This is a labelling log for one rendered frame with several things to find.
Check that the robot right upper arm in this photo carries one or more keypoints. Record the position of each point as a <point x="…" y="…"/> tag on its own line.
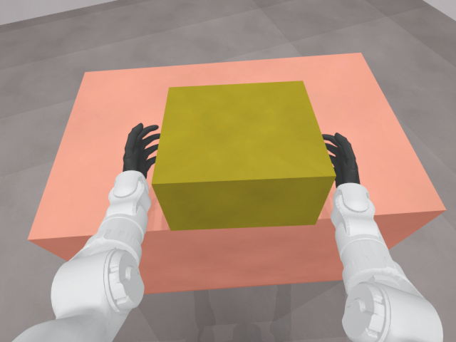
<point x="375" y="312"/>

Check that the robot left forearm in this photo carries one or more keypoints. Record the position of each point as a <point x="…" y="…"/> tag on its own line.
<point x="125" y="223"/>

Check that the pedestal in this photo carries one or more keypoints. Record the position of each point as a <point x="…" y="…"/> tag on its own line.
<point x="345" y="98"/>

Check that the carton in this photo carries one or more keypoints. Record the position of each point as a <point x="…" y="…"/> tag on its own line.
<point x="241" y="155"/>

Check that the robot right forearm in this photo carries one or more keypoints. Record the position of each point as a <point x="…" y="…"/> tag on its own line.
<point x="361" y="247"/>

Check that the robot left upper arm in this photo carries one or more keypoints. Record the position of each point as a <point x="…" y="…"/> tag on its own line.
<point x="92" y="297"/>

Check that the left robot hand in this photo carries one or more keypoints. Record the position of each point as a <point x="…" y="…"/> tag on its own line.
<point x="135" y="157"/>

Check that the right robot hand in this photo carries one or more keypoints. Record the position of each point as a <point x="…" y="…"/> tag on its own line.
<point x="344" y="161"/>

